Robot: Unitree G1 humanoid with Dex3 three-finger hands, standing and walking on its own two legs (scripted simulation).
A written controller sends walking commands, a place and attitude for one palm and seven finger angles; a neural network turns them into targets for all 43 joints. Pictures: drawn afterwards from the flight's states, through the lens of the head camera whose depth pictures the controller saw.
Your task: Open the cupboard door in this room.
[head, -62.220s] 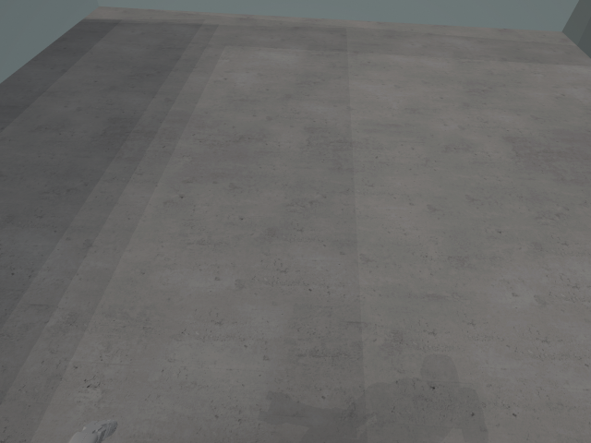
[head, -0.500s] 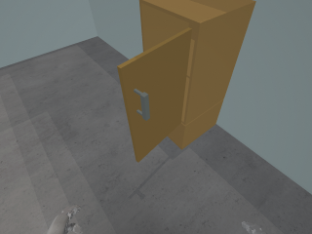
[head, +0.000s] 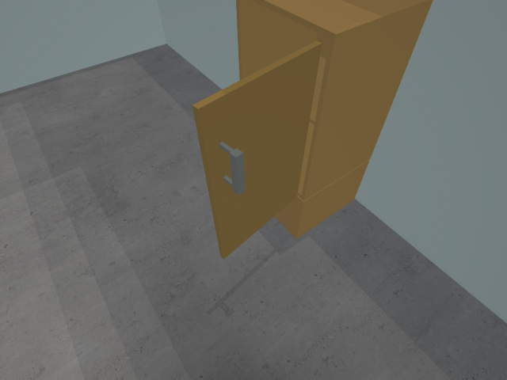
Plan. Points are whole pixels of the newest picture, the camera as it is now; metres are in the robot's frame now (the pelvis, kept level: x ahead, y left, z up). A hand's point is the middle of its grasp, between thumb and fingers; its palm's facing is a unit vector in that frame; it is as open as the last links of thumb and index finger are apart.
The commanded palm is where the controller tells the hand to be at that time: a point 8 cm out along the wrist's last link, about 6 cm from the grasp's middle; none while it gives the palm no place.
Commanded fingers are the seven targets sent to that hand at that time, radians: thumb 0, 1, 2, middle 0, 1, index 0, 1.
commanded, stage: let the arm hang, fingers relaxed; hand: left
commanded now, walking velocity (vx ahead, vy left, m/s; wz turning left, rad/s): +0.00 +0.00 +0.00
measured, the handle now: (231, 168) +0.55 +0.09 -0.03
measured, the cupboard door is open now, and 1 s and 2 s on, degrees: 99 99 99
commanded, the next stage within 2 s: look to check the result in 0.38 s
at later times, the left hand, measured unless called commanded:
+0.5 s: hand out of the picture +0.04 +0.17 -0.17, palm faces +0.02 -0.98 -0.22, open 7.3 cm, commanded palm none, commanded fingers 0.00 0.90 0.90 -0.20 -0.30 -0.20 -0.30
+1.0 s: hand out of the picture +0.03 +0.18 -0.17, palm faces +0.02 -0.97 -0.24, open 7.4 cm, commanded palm none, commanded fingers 0.00 0.90 0.90 -0.20 -0.30 -0.20 -0.30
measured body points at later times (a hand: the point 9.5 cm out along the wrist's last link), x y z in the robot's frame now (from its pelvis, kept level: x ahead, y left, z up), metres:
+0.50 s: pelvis +0.02 -0.01 +0.00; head +0.03 -0.02 +0.45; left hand +0.04 +0.22 -0.15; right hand +0.02 -0.23 -0.16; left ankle +0.06 +0.12 -0.74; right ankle -0.02 -0.07 -0.74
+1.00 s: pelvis +0.02 -0.01 +0.00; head +0.04 -0.02 +0.45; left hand +0.03 +0.23 -0.15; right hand +0.04 -0.25 -0.16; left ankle +0.06 +0.12 -0.74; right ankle -0.02 -0.07 -0.74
